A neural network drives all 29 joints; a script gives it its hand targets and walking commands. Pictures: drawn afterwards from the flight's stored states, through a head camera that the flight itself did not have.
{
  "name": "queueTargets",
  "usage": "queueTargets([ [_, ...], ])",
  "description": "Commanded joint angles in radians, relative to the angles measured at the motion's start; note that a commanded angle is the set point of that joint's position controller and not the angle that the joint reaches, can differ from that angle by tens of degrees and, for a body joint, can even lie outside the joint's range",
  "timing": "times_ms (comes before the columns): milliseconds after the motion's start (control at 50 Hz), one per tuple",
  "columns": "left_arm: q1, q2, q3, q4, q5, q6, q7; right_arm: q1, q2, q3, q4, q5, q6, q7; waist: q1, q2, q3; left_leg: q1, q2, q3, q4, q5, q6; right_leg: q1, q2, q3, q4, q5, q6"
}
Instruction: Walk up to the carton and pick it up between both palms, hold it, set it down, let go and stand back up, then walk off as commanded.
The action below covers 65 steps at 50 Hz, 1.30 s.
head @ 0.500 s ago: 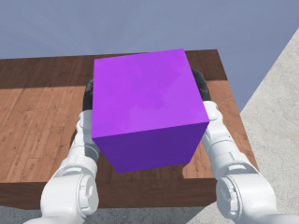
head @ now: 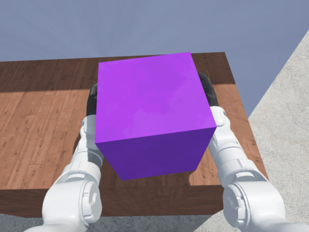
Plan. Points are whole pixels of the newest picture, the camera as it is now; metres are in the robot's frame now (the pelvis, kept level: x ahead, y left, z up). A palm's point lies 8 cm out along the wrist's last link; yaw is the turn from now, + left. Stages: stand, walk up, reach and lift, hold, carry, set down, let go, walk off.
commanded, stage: reach and lift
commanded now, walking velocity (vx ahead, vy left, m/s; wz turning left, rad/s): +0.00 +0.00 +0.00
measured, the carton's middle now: (152, 122) +0.38 +0.03 +0.05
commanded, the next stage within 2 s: none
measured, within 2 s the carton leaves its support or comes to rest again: leaves its support in 1.60 s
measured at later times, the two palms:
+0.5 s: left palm (94, 112) +0.41 +0.18 +0.07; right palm (210, 103) +0.42 -0.12 +0.08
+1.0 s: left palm (91, 115) +0.39 +0.18 +0.08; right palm (211, 106) +0.41 -0.12 +0.09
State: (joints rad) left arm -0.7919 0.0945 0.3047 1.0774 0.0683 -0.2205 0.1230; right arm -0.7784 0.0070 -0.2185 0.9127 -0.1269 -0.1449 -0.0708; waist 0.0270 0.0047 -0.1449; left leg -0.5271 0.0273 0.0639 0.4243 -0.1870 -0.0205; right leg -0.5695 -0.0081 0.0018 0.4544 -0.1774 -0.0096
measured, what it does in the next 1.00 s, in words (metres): stands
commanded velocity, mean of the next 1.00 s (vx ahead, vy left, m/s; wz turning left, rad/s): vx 0.00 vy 0.00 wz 0.00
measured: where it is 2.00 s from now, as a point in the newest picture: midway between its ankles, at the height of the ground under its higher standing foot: outside the picture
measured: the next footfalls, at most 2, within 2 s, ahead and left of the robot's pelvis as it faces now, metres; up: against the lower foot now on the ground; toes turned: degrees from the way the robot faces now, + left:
none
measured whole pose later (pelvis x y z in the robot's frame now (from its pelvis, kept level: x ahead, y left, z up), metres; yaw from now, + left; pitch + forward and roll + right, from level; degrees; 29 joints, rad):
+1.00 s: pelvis -0.01 +0.00 +0.00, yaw +0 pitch +16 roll +1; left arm -0.78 0.09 0.34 1.20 0.10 -0.49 0.14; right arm -0.84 0.01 -0.35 1.23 -0.28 -0.56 -0.10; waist 0.03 0.00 -0.18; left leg -0.53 0.03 0.06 0.42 -0.17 -0.02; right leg -0.57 -0.01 0.00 0.45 -0.16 -0.01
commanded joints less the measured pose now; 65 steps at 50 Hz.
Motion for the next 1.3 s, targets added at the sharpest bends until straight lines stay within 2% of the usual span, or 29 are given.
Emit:
queueTargets([
  [0, -0.631, -0.675, -0.272, -0.024, 0.059, -0.074, -0.144, -0.542, 0.684, 0.276, -0.038, -0.091, -0.061, 0.127, 0.048, 0.022, -0.79, 0.241, -0.02, 0.013, 0.012, 0.433, -0.04, 0.583, 0.029, -0.043, -0.025, 0.53, 0.005],
  [180, -0.649, -0.692, -0.295, -0.056, 0.049, -0.084, -0.135, -0.55, 0.703, 0.305, -0.06, -0.079, -0.069, 0.123, 0.047, 0.025, -0.827, 0.237, -0.02, 0.009, 0.022, 0.453, -0.043, 0.59, 0.03, -0.04, -0.015, 0.554, 0.009],
  [320, -0.695, -0.726, -0.325, -0.086, 0.044, -0.132, -0.122, -0.584, 0.721, 0.345, -0.088, -0.091, -0.138, 0.112, 0.049, 0.023, -0.889, 0.226, -0.021, 0.001, 0.039, 0.5, -0.052, 0.597, 0.03, -0.037, -0.002, 0.625, 0.012],
  [460, -0.742, -0.724, -0.316, -0.058, 0.068, -0.206, -0.127, -0.631, 0.697, 0.327, -0.052, -0.145, -0.241, 0.111, 0.053, 0.013, -0.867, 0.216, -0.02, 0.001, 0.031, 0.479, -0.054, 0.567, 0.03, -0.042, -0.013, 0.595, 0.013],
  [540, -0.765, -0.712, -0.296, -0.02, 0.094, -0.255, -0.133, -0.657, 0.666, 0.279, 0.022, -0.19, -0.32, 0.112, 0.056, 0.009, -0.847, 0.219, -0.017, 0.007, 0.016, 0.438, -0.052, 0.519, 0.032, -0.052, -0.031, 0.53, 0.008],
  [680, -0.779, -0.649, -0.252, 0.05, 0.139, -0.336, -0.139, -0.677, 0.594, 0.165, 0.228, -0.292, -0.453, 0.111, 0.061, -0.005, -0.763, 0.203, -0.017, 0.032, -0.028, 0.312, -0.041, 0.439, 0.036, -0.075, -0.07, 0.382, 0.005],
  [820, -0.756, -0.589, -0.211, 0.103, 0.162, -0.36, -0.141, -0.646, 0.561, 0.138, 0.353, -0.342, -0.501, 0.096, 0.048, -0.03, -0.706, 0.165, -0.02, 0.043, -0.043, 0.246, -0.015, 0.414, 0.032, -0.082, -0.083, 0.343, 0.013],
  [1000, -0.727, -0.597, -0.254, 0.1, 0.133, -0.34, -0.138, -0.615, 0.581, 0.219, 0.374, -0.304, -0.492, 0.075, 0.031, -0.029, -0.719, 0.152, -0.012, 0.011, 0.008, 0.304, -0.004, 0.377, 0.03, -0.061, -0.046, 0.398, 0.015],
  [1140, -0.714, -0.612, -0.288, 0.08, 0.109, -0.3, -0.142, -0.597, 0.601, 0.291, 0.359, -0.236, -0.46, 0.064, 0.018, -0.02, -0.751, 0.181, -0.012, -0.012, 0.031, 0.353, -0.004, 0.385, 0.034, -0.045, -0.029, 0.46, 0.017],
  [1220, -0.711, -0.621, -0.316, 0.057, 0.083, -0.272, -0.143, -0.594, 0.608, 0.327, 0.324, -0.19, -0.426, 0.058, 0.007, -0.01, -0.773, 0.209, -0.013, -0.022, 0.037, 0.369, -0.005, 0.394, 0.038, -0.039, -0.032, 0.481, 0.019],
  [1280, -0.732, -0.633, -0.355, 0.008, 0.042, -0.252, -0.149, -0.597, 0.651, 0.371, 0.246, -0.145, -0.391, 0.044, -0.006, -0.008, -0.83, 0.227, -0.021, -0.027, 0.048, 0.388, -0.009, 0.423, 0.039, -0.028, -0.031, 0.524, 0.03],
])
